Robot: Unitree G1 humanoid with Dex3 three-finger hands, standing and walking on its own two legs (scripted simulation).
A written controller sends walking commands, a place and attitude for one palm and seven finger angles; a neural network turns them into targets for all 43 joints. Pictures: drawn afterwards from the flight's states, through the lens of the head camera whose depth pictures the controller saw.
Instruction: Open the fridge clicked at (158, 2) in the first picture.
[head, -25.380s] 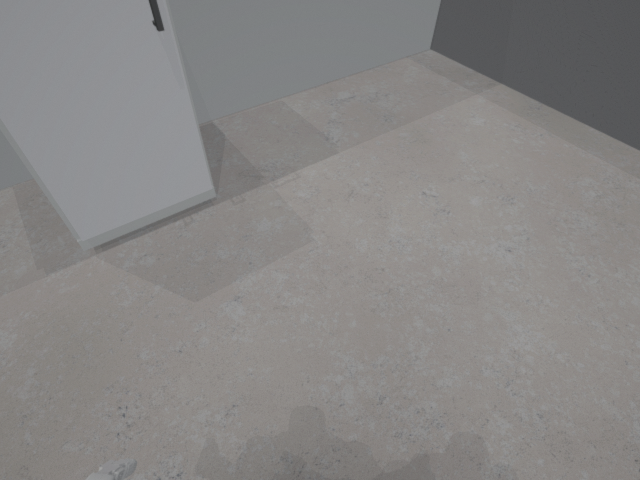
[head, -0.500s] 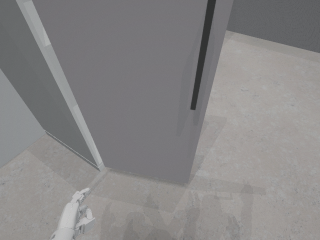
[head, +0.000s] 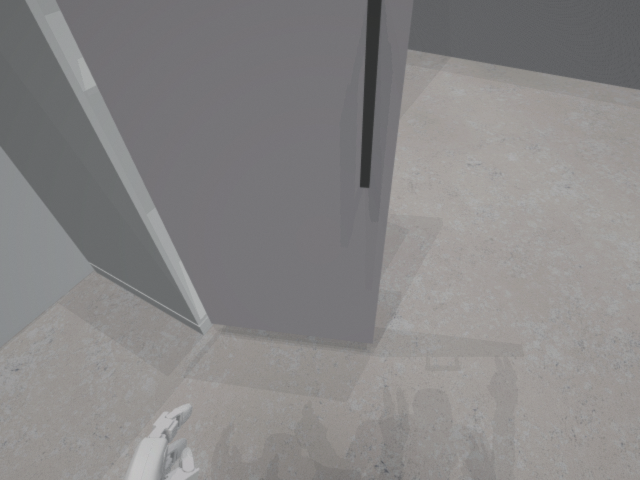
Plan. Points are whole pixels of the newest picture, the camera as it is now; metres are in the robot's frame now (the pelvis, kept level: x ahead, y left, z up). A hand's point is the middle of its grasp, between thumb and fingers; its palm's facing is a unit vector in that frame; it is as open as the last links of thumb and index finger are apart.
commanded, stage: step back with the hand held close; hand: right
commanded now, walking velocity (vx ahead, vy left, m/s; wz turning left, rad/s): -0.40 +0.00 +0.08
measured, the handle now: (370, 94) +0.62 -0.05 +0.19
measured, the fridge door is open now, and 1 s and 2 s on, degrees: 69 69 69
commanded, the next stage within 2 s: stop stepping back and stand still in 0.40 s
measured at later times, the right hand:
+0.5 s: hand out of the picture +0.14 -0.31 +0.16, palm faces +0.42 +0.81 -0.40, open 7.4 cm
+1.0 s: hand out of the picture +0.01 -0.36 +0.17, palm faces +0.47 +0.81 -0.34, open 7.4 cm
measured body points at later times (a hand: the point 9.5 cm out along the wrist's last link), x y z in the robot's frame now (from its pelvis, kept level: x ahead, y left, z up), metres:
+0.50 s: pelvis -0.09 -0.04 +0.00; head -0.06 -0.09 +0.45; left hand +0.08 +0.21 -0.05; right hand +0.11 -0.36 +0.18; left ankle -0.09 +0.12 -0.71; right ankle -0.04 -0.10 -0.73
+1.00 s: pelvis -0.19 -0.09 +0.01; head -0.22 -0.12 +0.46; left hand -0.05 +0.16 -0.07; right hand -0.02 -0.40 +0.19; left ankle -0.25 +0.01 -0.72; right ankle -0.16 -0.22 -0.70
